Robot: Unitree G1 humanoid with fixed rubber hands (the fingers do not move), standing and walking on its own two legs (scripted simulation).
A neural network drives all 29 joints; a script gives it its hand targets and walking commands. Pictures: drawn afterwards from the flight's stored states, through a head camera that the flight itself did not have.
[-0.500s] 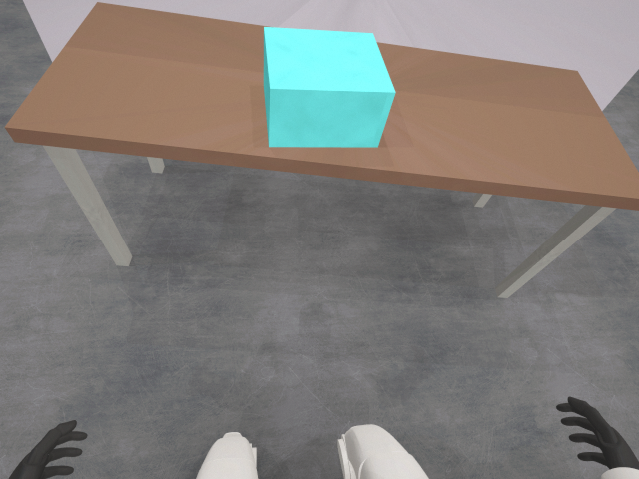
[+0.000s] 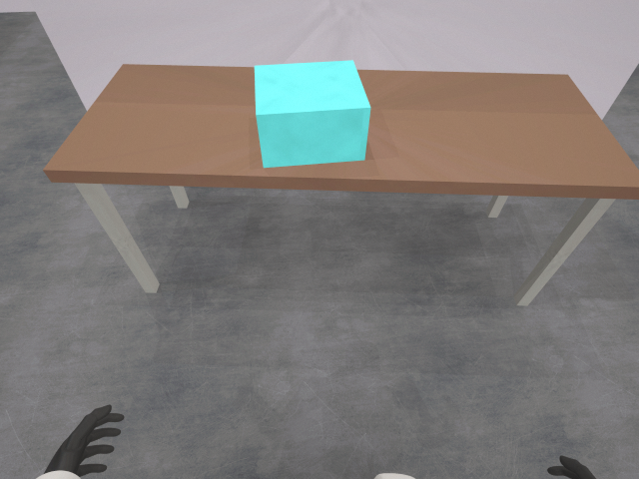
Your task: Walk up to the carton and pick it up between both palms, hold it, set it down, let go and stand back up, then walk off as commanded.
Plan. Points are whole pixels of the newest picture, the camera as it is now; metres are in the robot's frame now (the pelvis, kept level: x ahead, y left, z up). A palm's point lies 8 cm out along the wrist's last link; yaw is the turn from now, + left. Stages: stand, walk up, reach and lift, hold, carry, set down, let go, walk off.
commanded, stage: walk up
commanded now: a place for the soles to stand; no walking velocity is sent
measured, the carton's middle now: (309, 112) +0.93 +0.04 -0.07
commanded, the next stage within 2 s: none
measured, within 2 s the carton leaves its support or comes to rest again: neither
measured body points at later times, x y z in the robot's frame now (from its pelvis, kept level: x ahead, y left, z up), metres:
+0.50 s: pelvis +0.02 +0.00 +0.02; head +0.01 +0.00 +0.47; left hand +0.15 +0.33 -0.07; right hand +0.16 -0.31 -0.07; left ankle +0.02 +0.12 -0.72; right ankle +0.02 -0.10 -0.72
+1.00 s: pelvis +0.03 +0.01 +0.02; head +0.02 +0.02 +0.47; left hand +0.09 +0.34 -0.09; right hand +0.14 -0.31 -0.07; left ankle +0.02 +0.13 -0.69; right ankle +0.02 -0.10 -0.72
